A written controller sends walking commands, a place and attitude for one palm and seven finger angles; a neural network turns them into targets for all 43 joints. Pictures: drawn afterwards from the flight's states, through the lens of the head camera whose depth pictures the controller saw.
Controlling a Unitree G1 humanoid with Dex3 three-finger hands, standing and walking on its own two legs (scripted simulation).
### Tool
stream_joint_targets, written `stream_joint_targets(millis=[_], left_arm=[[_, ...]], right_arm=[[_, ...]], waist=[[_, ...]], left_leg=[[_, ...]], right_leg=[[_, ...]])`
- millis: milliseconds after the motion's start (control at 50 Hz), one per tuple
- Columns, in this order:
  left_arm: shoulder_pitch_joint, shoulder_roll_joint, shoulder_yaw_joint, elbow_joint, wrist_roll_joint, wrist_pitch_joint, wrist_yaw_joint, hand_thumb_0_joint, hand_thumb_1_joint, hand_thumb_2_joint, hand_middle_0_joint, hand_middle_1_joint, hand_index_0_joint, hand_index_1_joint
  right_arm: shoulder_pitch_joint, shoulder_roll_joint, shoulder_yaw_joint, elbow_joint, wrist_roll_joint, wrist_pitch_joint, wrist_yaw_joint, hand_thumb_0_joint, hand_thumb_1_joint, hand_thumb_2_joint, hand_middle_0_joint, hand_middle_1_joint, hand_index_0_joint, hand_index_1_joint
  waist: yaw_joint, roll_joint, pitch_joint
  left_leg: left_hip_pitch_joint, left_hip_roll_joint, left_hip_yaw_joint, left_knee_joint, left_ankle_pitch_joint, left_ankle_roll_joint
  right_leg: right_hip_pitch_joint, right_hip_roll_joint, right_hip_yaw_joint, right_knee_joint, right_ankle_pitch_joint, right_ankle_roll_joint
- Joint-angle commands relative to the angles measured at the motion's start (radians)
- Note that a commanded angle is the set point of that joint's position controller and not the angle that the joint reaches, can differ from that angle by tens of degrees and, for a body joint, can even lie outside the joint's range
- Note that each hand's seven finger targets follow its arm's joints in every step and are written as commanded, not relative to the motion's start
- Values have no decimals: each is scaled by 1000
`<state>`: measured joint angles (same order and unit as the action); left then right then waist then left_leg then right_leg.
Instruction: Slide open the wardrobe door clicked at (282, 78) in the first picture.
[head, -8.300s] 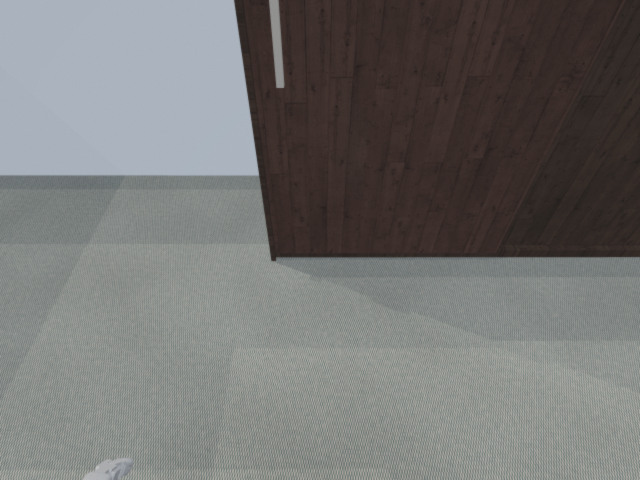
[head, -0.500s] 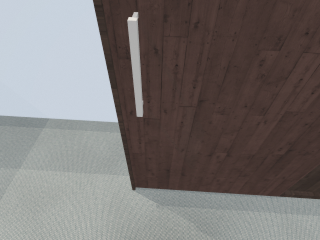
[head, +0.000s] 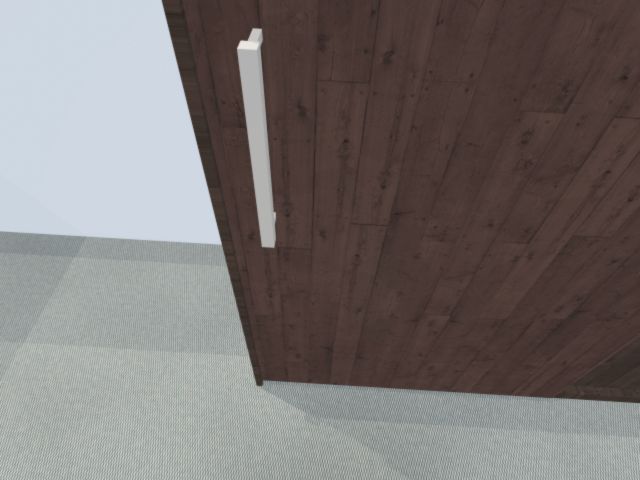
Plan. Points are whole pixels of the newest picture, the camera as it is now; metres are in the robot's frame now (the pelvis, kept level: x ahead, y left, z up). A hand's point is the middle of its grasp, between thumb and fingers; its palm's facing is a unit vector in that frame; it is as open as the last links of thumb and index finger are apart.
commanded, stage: come to a stop and stand still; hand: left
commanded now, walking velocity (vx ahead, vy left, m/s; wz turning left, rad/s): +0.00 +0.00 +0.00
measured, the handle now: (263, 156) +0.47 +0.11 +0.16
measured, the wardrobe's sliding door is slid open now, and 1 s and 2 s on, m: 0.00 0.00 0.00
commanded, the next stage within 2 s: look again from close up in 0.02 s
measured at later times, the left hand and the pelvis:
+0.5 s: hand out of the picture +0.04 +0.18 -0.17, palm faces +0.00 -0.98 -0.22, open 7.4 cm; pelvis +0.01 -0.01 +0.00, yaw +0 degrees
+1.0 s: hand out of the picture +0.03 +0.18 -0.17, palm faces +0.08 -0.97 -0.22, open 7.4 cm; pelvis +0.00 -0.02 +0.00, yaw +1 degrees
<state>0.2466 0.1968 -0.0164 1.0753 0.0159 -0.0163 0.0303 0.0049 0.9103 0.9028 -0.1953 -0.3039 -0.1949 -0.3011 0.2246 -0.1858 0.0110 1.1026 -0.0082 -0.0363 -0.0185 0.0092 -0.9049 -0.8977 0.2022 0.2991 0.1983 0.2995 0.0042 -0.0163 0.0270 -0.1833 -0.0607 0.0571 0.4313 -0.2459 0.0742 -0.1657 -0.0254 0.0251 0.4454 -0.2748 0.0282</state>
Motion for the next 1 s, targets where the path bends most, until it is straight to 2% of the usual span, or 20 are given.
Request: stream_joint_targets(millis=[0,40,80,140,180,260,280,340,380,660,680,760,920,940,960,980], left_arm=[[54,117,25,-36,-2,-10,11,0,900,900,-200,-300,-200,-300],[48,120,26,-37,-3,-10,10,0,900,900,-200,-300,-200,-300],[44,125,27,-38,-2,-10,10,0,900,900,-200,-300,-200,-300],[41,129,27,-36,-4,-10,10,0,900,900,-200,-300,-200,-300],[40,134,28,-37,-3,-11,10,0,900,900,-200,-300,-200,-300],[30,134,27,-34,-5,-8,9,0,900,900,-200,-300,-200,-300],[31,134,28,-35,-3,-9,9,0,900,900,-200,-300,-200,-300],[33,138,29,-32,-4,-9,9,0,900,900,-200,-300,-200,-300],[33,138,27,-32,-3,-10,8,0,900,900,-200,-300,-200,-300],[31,141,25,-24,-5,-10,5,0,900,900,-200,-300,-200,-300],[33,143,28,-24,-3,-12,6,0,900,900,-200,-300,-200,-300],[36,139,24,-18,-5,-10,5,0,900,900,-200,-300,-200,-300],[41,141,24,-16,-5,-14,5,0,900,900,-200,-300,-200,-300],[108,88,14,10,11,-28,45,0,900,900,-200,-300,-200,-300],[-617,418,287,-1491,-182,-231,37,0,877,890,-202,-315,-202,-315],[-409,437,286,-1446,-127,-211,53,0,853,880,-203,-330,-203,-330]], right_arm=[[32,-134,-23,-34,0,-12,-13,0,-900,-900,200,300,200,300],[31,-139,-23,-31,-1,-13,-13,0,-900,-900,200,300,200,300],[31,-136,-24,-30,-1,-12,-13,0,-900,-900,200,300,200,300],[25,-144,-24,-26,-1,-13,-14,0,-900,-900,200,300,200,300],[22,-142,-25,-25,0,-12,-14,0,-900,-900,200,300,200,300],[22,-149,-23,-21,-1,-11,-14,0,-900,-900,200,300,200,300],[19,-144,-23,-19,-1,-11,-15,0,-900,-900,200,300,200,300],[17,-150,-23,-18,-1,-13,-15,0,-900,-900,200,300,200,300],[11,-148,-23,-18,0,-11,-15,0,-900,-900,200,300,200,300],[7,-156,-19,-9,-1,-11,-14,0,-900,-900,200,300,200,300],[8,-151,-21,-8,0,-11,-14,0,-900,-900,200,300,200,300],[6,-153,-19,-3,0,-10,-14,0,-900,-900,200,300,200,300],[8,-152,-20,0,0,-9,-13,0,-900,-900,200,300,200,300],[-13,-133,-13,-65,9,-9,-3,0,-900,-900,200,300,200,300],[30,-275,-64,-407,62,-138,-42,0,-900,-900,200,300,200,300],[-34,-178,-4,-387,52,-215,-74,0,-900,-900,200,300,200,300]], waist=[[1,3,-11],[0,13,-20],[2,-3,-13],[0,15,-34],[2,-2,-20],[-2,7,-18],[1,7,-4],[1,8,-29],[1,5,-4],[0,18,-8],[2,4,-6],[3,12,5],[1,5,4],[8,24,48],[-88,175,-471],[-13,358,-350]], left_leg=[[20,164,-144,-79,261,-15],[32,165,-142,-83,271,-17],[29,164,-144,-76,296,-15],[53,165,-141,-79,303,-17],[48,165,-138,-73,316,-16],[54,167,-141,-90,284,-19],[44,166,-139,-87,297,-17],[60,166,-141,-88,301,-19],[50,164,-138,-85,290,-19],[54,167,-142,-109,244,-23],[51,167,-141,-101,265,-22],[51,167,-143,-117,223,-24],[49,164,-142,-117,202,-28],[-10,177,-102,58,352,-57],[285,62,-121,-18,477,-86],[355,106,-68,-32,537,-112]], right_leg=[[2,-75,59,-42,200,-59],[4,-77,57,-40,200,-59],[12,-77,55,-40,227,-60],[14,-80,56,-41,222,-59],[16,-81,57,-43,250,-61],[10,-79,57,-49,212,-59],[12,-80,58,-51,229,-61],[22,-82,59,-51,230,-60],[14,-82,61,-59,240,-62],[14,-83,65,-80,196,-60],[21,-83,63,-79,222,-61],[7,-84,64,-89,179,-60],[7,-85,73,-98,184,-63],[-34,-112,66,-69,374,-39],[25,4,-36,23,397,-62],[-47,13,-35,80,198,-68]])
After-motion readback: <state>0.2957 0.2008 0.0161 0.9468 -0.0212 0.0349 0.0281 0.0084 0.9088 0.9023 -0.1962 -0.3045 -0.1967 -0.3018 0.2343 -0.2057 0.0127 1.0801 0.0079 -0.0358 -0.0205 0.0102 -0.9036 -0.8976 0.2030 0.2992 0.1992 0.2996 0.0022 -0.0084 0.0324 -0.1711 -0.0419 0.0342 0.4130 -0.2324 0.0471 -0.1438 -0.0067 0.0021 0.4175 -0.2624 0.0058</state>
